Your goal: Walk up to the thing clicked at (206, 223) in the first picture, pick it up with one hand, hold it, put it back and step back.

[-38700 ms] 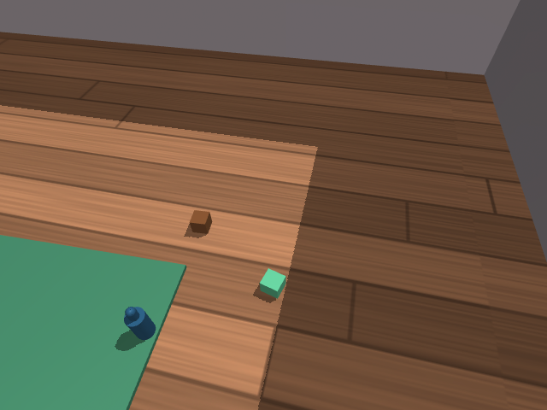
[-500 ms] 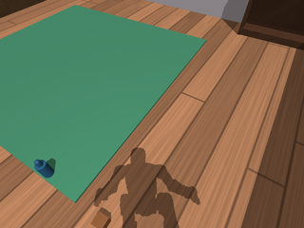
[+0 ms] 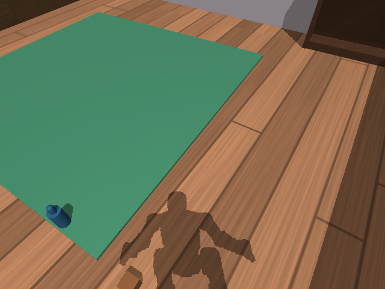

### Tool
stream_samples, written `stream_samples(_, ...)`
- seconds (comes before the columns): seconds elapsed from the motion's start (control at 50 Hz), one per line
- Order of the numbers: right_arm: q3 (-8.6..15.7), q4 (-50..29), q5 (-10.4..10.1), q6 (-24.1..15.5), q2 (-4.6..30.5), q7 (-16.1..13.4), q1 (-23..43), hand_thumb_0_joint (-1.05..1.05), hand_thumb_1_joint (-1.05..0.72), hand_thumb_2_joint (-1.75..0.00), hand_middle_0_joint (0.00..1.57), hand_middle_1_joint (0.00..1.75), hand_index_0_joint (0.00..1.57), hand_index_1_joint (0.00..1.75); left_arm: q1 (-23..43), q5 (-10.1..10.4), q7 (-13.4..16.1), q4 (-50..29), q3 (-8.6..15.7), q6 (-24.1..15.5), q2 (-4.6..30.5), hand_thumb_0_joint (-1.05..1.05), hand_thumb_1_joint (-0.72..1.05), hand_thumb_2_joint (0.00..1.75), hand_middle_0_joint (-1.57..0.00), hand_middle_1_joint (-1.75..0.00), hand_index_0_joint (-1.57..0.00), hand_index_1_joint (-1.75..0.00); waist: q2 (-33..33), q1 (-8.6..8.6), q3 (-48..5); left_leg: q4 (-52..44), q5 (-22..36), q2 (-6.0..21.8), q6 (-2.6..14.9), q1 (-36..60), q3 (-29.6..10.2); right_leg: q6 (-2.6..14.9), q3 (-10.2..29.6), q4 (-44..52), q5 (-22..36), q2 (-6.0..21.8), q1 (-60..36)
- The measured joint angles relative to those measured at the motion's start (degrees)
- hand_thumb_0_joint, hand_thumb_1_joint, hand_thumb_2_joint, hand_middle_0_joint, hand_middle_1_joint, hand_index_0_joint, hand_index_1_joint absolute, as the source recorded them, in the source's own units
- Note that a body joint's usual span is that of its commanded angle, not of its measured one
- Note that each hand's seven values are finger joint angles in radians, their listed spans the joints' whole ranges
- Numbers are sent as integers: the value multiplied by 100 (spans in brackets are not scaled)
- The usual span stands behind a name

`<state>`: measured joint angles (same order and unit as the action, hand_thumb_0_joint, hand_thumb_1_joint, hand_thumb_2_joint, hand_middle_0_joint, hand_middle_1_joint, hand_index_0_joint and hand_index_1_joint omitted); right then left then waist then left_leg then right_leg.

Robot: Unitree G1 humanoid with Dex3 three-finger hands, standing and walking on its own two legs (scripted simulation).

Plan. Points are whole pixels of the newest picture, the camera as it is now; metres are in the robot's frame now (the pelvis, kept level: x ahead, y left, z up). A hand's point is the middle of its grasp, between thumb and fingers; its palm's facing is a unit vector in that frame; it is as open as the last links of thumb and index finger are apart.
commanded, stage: stand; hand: left
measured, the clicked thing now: (129, 284) +0.28 +0.32 -0.75
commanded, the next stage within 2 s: walk up in 0.82 s
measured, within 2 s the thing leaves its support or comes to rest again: neither
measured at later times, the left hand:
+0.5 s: hand out of the picture +0.06 +0.25 -0.16, palm faces -0.02 -0.94 -0.35, open 7.4 cm
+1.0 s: hand out of the picture +0.07 +0.28 -0.16, palm faces +0.00 -0.92 -0.40, open 7.4 cm
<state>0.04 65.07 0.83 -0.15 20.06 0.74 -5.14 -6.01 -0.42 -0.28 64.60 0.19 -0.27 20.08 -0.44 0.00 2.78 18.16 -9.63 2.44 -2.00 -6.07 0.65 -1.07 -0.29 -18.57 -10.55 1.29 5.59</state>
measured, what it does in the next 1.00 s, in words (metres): stands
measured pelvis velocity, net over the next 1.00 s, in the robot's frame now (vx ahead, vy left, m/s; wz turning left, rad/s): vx -0.02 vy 0.01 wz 0.01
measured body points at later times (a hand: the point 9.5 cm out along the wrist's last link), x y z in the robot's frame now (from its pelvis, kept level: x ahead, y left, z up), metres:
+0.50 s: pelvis +0.00 +0.00 +0.00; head +0.01 +0.00 +0.45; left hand +0.07 +0.30 -0.13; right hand +0.07 -0.30 -0.14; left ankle +0.00 +0.14 -0.75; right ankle +0.00 -0.13 -0.75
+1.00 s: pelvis -0.02 +0.01 -0.01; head +0.03 +0.00 +0.44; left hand +0.07 +0.33 -0.13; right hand +0.07 -0.31 -0.14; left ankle +0.00 +0.14 -0.74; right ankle +0.00 -0.13 -0.75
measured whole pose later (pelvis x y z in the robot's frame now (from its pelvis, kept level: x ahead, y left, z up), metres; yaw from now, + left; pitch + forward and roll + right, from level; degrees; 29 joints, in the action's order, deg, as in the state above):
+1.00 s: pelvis -0.02 +0.01 -0.01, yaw +1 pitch -2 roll +0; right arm 3.4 59.3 0.2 3.3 23.0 1.3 -3.8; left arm -4.0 -0.1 1.0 58.8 1.7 0.6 21.1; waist -1.9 0.0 8.7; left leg 31.1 -14.1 1.4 -0.2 -14.7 -0.4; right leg -1.2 -0.6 -27.1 -12.8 2.1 12.1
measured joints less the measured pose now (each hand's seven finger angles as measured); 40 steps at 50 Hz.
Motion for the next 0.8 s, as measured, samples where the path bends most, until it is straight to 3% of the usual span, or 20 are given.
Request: stream_samples(0.8, -4, -20, 10, 0, 10, 2, -120, 1, -90, -90, 20, 30, 20, 30, -73, 2, -2, -77, -25, 4, 3, 1, 90, 90, -20, -30, -21, -30, 13, 4, 4, 31, -28, -9, 8, -44, 3, -5, 4, -26, -24, 11, 42)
